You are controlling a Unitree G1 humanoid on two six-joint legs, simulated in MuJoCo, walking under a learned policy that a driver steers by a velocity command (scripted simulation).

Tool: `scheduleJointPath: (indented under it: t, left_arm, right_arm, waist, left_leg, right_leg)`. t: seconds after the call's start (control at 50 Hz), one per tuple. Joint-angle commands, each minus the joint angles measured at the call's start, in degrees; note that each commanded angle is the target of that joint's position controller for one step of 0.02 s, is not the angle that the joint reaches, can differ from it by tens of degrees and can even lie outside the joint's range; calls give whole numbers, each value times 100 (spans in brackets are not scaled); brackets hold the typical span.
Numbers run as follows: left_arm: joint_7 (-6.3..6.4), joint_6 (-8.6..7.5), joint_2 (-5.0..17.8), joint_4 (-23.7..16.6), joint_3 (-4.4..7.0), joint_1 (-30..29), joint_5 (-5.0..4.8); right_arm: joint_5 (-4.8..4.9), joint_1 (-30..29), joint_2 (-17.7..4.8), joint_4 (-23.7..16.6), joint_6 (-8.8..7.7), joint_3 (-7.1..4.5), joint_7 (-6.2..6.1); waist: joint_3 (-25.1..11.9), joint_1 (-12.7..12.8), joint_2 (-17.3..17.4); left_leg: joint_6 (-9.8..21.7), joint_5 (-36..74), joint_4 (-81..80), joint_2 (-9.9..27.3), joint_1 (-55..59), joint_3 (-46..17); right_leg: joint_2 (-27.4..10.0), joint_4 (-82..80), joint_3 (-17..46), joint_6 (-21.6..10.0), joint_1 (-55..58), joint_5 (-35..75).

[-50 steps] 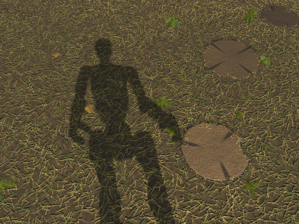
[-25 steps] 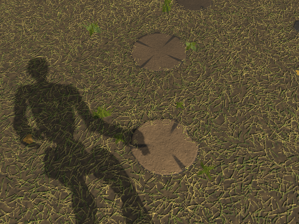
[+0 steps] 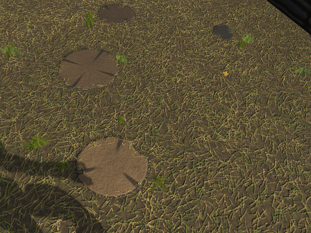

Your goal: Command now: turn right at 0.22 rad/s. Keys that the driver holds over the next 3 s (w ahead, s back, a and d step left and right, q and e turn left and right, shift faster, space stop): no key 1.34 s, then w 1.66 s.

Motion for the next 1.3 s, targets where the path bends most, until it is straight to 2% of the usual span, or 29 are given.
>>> scheduleJointPath:
  t: [0.02,0.06,0.08,0.1,0.12,0.14,0.16,0.18,0.2,0.22,0.24,0.28,0.34,0.5,0.7,1.0,1.3]
  left_arm:
    - [-3,-39,162,-281,31,97,-13]
    - [-41,-65,-35,-337,-75,-107,13]
    - [-56,-77,0,-336,-75,-151,-7]
    - [-68,-87,75,-283,-53,-77,-31]
    - [-81,-96,87,-173,-41,116,-30]
    - [-90,-104,108,-88,-41,238,9]
    - [-68,-106,303,-109,-27,268,70]
    - [-11,-94,722,-148,40,361,124]
    - [-55,-104,503,-34,-18,124,159]
    - [-111,-146,169,-140,-94,-67,162]
    - [-116,-185,88,-61,-124,-1,206]
    - [-114,-273,194,15,-123,47,169]
    - [-87,-329,93,132,-175,187,146]
    - [-83,-361,28,381,-209,232,124]
    - [-79,-370,-7,883,-218,345,91]
    - [-16,-350,-29,1544,-275,550,67]
    - [21,-338,-145,1940,-343,788,55]
  right_arm:
    - [14,-404,-673,-388,-36,-113,-35]
    - [15,-317,-782,-342,27,-139,-35]
    - [25,-180,-883,-299,64,-164,-30]
    - [51,-109,-940,-268,93,-168,-26]
    - [95,-146,-926,-252,110,-146,-20]
    - [140,-20,-852,-180,94,-111,-9]
    - [107,208,-782,-106,22,-71,14]
    - [-64,300,-634,-154,-77,-6,72]
    - [-94,277,-391,-154,-119,52,71]
    - [-129,-39,-608,-110,-115,30,54]
    - [-99,-180,-636,-90,-104,8,43]
    - [-48,-126,-639,-22,-32,-1,-14]
    - [-18,-2,-595,127,-9,0,-53]
    - [8,138,-638,548,20,-29,-117]
    - [36,265,-670,1054,64,-34,-192]
    - [53,384,-544,1662,102,19,-227]
    - [60,564,-370,2017,111,96,-230]
  waist:
    - [-441,144,1170]
    - [-550,-13,1379]
    - [-574,-102,1445]
    - [-591,-102,1438]
    - [-576,20,1372]
    - [-518,90,1249]
    - [-601,32,995]
    - [-833,-150,90]
    - [-812,-302,-706]
    - [-574,-98,-392]
    - [-485,-26,-277]
    - [-208,-20,-235]
    - [-132,-24,-169]
    - [-135,-5,146]
    - [-153,-3,220]
    - [-6,11,260]
    - [94,30,286]
  left_leg:
    - [1070,1825,-694,1129,618,-971]
    - [1068,1902,-602,1084,658,-856]
    - [1105,1937,-554,1130,693,-926]
    - [1107,1948,-483,1157,703,-983]
    - [1038,1956,-383,1124,602,-955]
    - [866,1891,-339,1054,435,-909]
    - [542,1593,-302,987,94,-859]
    - [176,963,148,619,-244,-417]
    - [-146,-35,-104,309,144,-27]
    - [-321,110,-41,288,300,-8]
    - [-342,267,-16,261,316,25]
    - [-325,483,-1,280,299,-2]
    - [-328,567,-48,303,352,-18]
    - [-415,741,-123,340,457,-30]
    - [-398,888,-158,337,552,-5]
    - [-330,799,-224,262,506,68]
    - [-276,653,-238,200,404,106]
  right_leg:
    - [-331,-450,-227,212,-34,136]
    - [-530,-1530,-581,214,514,26]
    - [-521,-1952,-704,198,700,62]
    - [-492,-2443,-790,160,914,370]
    - [-462,-3214,-877,73,1277,1007]
    - [-448,-4026,-868,-61,1690,1724]
    - [-726,-4103,-469,-248,2252,2341]
    - [-1412,-3727,191,-522,2687,3714]
    - [-1513,-3645,262,-923,1870,2927]
    - [-1301,-3760,196,-917,1613,2174]
    - [-1186,-3813,132,-797,1511,1797]
    - [-1089,-3841,87,-676,1318,1777]
    - [-1025,-3806,26,-630,1261,1859]
    - [-922,-3785,-56,-651,1356,2061]
    - [-786,-3757,-249,-614,1449,2330]
    - [-665,-3778,-435,-533,1397,2153]
    - [-612,-3791,-543,-484,1316,1915]
Next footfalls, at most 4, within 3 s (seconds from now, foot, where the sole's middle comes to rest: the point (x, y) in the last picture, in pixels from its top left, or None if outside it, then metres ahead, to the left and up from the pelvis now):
0.16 right None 0.02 -0.15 -0.78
2.04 right None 0.42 -0.13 -0.78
2.58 left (128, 176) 0.74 0.10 -0.78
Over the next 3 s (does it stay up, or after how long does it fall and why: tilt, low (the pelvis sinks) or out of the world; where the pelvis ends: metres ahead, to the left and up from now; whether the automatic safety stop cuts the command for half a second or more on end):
stays up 0.78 0.01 0.00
